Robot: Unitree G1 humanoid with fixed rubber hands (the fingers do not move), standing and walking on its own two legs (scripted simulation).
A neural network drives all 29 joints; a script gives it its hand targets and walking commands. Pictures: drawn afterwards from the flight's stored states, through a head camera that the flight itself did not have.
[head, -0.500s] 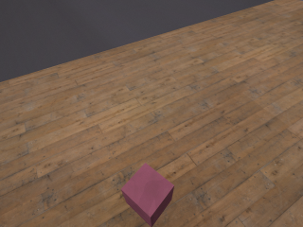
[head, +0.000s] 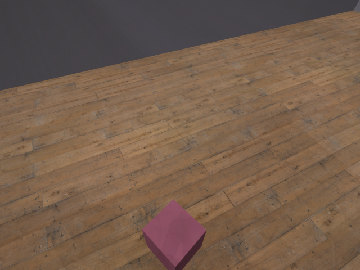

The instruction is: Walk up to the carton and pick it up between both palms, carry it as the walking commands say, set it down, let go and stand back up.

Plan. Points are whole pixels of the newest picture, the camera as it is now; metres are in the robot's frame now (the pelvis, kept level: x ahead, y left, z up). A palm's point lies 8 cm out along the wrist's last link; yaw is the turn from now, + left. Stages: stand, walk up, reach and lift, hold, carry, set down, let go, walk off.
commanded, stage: walk up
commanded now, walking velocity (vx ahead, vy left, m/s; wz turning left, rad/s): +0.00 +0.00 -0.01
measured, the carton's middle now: (174, 238) +0.39 +0.02 -0.65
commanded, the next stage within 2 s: none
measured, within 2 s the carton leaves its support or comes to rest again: neither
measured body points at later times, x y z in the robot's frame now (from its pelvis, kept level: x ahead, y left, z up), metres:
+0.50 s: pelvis -0.01 +0.00 -0.02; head +0.01 -0.01 +0.43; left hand +0.07 +0.25 -0.16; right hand -0.02 -0.25 -0.17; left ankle -0.04 +0.16 -0.75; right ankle -0.02 -0.10 -0.72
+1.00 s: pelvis -0.02 +0.07 +0.00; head +0.01 -0.01 +0.44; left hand +0.03 +0.39 -0.07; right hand +0.00 -0.21 -0.17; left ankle +0.05 +0.28 -0.66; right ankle -0.02 -0.11 -0.75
